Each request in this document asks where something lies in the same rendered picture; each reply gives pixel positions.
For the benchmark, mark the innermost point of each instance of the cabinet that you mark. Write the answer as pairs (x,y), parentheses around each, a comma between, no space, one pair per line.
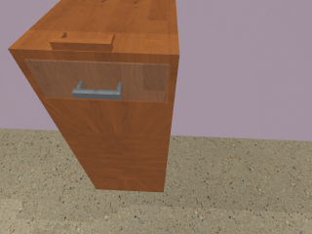
(121,144)

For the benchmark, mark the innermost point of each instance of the handle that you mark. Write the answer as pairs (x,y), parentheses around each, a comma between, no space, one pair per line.
(97,94)
(88,45)

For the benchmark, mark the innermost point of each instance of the drawer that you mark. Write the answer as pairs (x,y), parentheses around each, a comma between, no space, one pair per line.
(141,81)

